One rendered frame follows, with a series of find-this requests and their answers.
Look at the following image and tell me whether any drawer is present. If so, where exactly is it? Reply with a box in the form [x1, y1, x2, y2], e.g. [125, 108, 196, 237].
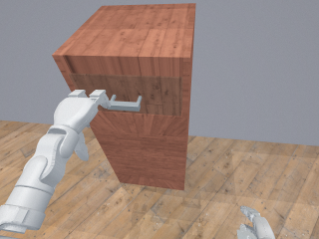
[69, 73, 183, 117]

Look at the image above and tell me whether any left robot forearm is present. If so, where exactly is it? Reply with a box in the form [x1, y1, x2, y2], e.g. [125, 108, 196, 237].
[0, 124, 80, 234]

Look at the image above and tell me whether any handle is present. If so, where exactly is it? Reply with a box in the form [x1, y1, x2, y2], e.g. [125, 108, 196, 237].
[108, 95, 142, 112]

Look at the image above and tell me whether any robot left hand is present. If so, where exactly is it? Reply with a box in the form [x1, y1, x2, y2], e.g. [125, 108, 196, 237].
[54, 90, 111, 161]

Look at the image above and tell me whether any robot right hand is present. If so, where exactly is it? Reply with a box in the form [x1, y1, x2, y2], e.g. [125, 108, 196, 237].
[236, 205, 275, 239]

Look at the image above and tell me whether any cabinet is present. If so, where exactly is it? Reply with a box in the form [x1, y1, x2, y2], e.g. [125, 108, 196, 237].
[52, 3, 196, 191]

